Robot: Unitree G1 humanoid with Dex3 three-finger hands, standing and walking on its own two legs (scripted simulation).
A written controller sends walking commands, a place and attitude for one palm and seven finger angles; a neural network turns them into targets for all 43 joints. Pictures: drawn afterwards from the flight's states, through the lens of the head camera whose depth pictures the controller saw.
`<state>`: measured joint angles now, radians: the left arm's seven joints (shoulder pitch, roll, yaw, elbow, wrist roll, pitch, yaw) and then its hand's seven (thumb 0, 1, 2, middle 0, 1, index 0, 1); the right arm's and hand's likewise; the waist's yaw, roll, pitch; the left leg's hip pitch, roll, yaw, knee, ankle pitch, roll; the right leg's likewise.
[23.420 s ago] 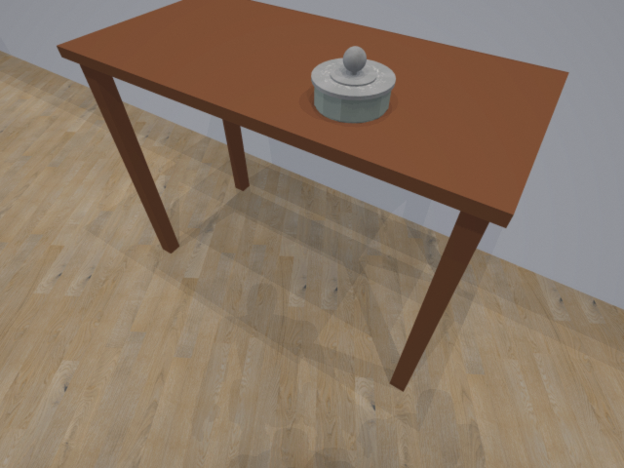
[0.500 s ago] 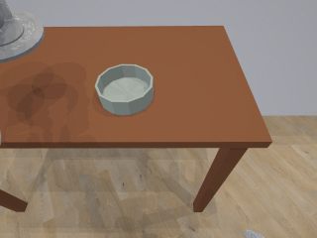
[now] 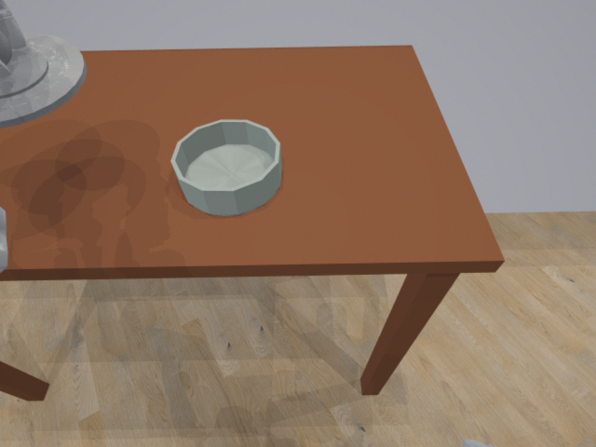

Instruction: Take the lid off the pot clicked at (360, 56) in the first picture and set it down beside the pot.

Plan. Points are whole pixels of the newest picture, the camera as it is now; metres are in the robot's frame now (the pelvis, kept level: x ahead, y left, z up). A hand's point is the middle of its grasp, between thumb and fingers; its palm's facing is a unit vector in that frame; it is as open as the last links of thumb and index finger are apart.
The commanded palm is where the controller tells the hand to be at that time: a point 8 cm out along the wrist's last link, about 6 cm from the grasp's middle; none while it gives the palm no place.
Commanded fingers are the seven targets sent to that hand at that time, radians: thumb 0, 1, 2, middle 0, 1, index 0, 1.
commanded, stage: lower the lid onto the table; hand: left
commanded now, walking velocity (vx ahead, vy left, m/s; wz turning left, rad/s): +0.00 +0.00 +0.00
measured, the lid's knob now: out of the picture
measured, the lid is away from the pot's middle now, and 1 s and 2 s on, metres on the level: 0.23 0.23 0.24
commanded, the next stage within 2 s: none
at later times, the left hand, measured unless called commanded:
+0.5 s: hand out of the picture +0.45 +0.30 +0.27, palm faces -0.20 -0.14 -0.97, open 7.4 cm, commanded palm +0.45 +0.30 +0.33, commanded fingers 0.00 0.72 0.92 -0.89 -1.07 -0.83 -1.03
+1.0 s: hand (20, 111) +0.46 +0.30 +0.23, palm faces -0.31 -0.15 -0.94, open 7.4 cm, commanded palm +0.47 +0.31 +0.30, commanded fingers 0.00 0.72 0.92 -0.89 -1.07 -0.83 -1.03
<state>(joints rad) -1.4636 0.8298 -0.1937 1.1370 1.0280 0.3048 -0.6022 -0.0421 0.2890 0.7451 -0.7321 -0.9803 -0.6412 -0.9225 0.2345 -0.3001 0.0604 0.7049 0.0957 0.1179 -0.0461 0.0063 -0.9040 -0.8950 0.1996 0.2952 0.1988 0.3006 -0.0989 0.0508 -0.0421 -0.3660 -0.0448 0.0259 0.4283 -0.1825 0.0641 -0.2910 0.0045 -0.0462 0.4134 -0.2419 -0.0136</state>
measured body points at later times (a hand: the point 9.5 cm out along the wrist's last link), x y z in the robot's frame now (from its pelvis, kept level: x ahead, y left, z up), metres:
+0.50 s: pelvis +0.00 +0.00 +0.00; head +0.03 -0.01 +0.45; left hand +0.46 +0.31 +0.32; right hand +0.09 -0.27 -0.13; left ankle +0.02 +0.08 -0.74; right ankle -0.03 -0.11 -0.74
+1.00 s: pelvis +0.00 +0.01 +0.00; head +0.05 +0.00 +0.45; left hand +0.48 +0.31 +0.28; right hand +0.05 -0.27 -0.13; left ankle +0.02 +0.08 -0.74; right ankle -0.03 -0.11 -0.74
